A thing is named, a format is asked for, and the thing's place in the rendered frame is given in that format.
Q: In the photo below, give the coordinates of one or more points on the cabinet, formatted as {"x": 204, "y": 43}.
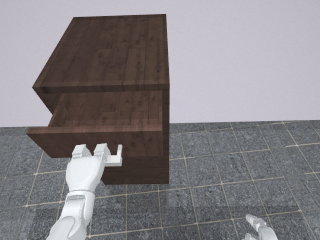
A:
{"x": 119, "y": 53}

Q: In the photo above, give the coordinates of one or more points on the robot left hand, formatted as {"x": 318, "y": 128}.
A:
{"x": 84, "y": 171}

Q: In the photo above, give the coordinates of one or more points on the handle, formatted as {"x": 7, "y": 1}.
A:
{"x": 114, "y": 160}

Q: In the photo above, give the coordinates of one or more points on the drawer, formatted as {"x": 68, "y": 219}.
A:
{"x": 133, "y": 119}

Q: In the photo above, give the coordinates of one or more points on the robot right hand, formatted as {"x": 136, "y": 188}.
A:
{"x": 264, "y": 232}

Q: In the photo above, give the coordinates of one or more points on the robot left forearm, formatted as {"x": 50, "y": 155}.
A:
{"x": 75, "y": 216}

